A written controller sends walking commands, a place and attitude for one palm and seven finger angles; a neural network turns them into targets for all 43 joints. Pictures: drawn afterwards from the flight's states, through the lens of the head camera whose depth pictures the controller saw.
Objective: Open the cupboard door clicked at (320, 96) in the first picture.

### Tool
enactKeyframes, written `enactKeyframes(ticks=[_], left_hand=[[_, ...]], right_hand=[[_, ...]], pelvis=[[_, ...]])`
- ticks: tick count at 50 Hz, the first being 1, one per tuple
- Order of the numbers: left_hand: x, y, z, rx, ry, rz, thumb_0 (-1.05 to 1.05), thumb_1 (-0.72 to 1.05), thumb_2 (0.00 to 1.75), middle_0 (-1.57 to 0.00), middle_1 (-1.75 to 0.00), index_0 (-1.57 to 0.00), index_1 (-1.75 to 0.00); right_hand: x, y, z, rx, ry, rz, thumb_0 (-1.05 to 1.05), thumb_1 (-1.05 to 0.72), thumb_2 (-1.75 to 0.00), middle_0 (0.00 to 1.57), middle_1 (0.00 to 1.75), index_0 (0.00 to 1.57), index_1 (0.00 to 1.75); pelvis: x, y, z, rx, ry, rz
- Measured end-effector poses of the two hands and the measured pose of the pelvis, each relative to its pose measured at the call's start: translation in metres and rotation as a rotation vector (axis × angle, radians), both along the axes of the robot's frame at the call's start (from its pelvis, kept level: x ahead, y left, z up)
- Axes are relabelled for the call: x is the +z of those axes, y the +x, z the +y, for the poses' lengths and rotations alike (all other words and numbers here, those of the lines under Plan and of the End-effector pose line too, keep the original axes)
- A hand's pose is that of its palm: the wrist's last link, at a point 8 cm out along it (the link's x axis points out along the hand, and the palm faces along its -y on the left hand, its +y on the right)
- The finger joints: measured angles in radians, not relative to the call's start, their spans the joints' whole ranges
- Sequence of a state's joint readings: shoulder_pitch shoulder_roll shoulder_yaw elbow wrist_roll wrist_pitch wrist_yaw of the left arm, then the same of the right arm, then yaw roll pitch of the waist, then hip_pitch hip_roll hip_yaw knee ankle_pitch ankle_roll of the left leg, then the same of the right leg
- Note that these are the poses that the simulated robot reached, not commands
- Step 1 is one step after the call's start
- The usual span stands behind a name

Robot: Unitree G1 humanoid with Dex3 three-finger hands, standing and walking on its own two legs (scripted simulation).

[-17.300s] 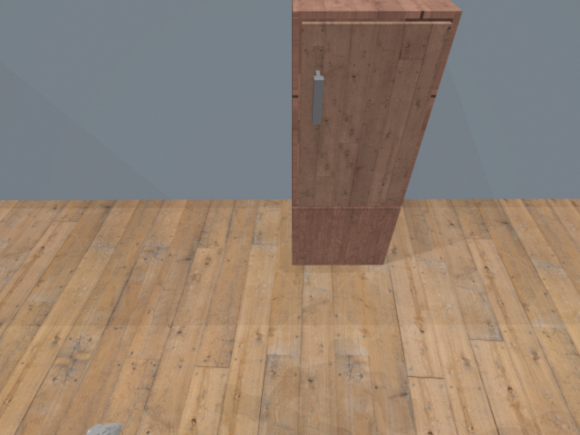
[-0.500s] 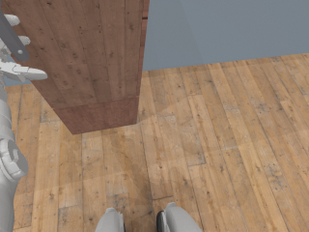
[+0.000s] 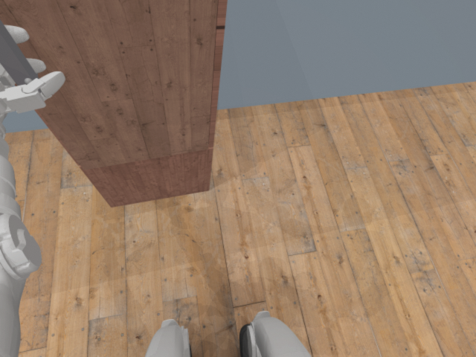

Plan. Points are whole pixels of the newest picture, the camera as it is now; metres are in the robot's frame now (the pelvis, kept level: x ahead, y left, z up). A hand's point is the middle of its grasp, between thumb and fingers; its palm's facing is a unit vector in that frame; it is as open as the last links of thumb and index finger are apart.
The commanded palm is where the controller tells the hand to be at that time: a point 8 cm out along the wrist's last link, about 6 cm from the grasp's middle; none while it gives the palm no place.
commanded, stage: close the thumb around the handle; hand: left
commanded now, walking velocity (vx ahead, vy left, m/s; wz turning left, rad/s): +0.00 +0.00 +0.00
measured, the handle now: (14, 50) +0.58 +0.29 +0.10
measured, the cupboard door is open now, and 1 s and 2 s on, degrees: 2 22 53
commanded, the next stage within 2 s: pull the door open along its arc in 0.28 s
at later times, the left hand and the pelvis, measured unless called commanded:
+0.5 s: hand (29, 78) +0.53 +0.27 +0.09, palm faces +0.13 -0.99 +0.00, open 6.0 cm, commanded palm +0.50 +0.30 +0.09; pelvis -0.01 +0.00 -0.01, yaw +0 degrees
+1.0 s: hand (61, 138) +0.42 +0.21 +0.09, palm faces +0.18 -0.98 +0.05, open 6.5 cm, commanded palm +0.36 +0.25 +0.09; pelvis +0.02 +0.01 +0.02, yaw -1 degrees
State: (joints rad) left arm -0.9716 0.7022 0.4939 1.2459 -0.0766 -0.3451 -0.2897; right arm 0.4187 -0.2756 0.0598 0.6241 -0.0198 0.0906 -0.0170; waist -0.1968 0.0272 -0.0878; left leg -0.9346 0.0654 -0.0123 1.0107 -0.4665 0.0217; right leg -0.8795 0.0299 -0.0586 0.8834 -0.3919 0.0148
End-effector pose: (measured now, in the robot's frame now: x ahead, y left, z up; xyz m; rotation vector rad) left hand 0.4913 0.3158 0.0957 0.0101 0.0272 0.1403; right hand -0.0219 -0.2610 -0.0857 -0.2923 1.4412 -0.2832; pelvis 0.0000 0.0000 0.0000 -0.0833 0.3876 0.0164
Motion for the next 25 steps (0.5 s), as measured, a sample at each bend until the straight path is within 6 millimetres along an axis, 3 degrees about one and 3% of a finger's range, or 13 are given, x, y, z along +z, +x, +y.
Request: enactKeyframes(ticks=[9,25], left_hand=[[-0.001,0.004,0.002,-0.014,-0.002,0.007,0.0,0.66,0.8,-0.35,-1.31,-0.38,-1.32],[-0.001,0.008,0.001,-0.015,-0.008,0.004,0.01,0.67,0.83,-0.34,-1.32,-0.35,-1.34]], right_hand=[[0.0,-0.003,-0.003,0.0,-0.016,-0.001,0.0,-0.91,-0.9,0.2,0.3,0.2,0.3],[-0.003,-0.013,0.004,-0.006,-0.006,0.013,0.0,-0.91,-0.9,0.2,0.3,0.2,0.3]], pelvis=[[-0.002,-0.003,-0.001,-0.001,-0.002,0.01],[-0.005,-0.007,0.001,-0.006,-0.003,0.024]])
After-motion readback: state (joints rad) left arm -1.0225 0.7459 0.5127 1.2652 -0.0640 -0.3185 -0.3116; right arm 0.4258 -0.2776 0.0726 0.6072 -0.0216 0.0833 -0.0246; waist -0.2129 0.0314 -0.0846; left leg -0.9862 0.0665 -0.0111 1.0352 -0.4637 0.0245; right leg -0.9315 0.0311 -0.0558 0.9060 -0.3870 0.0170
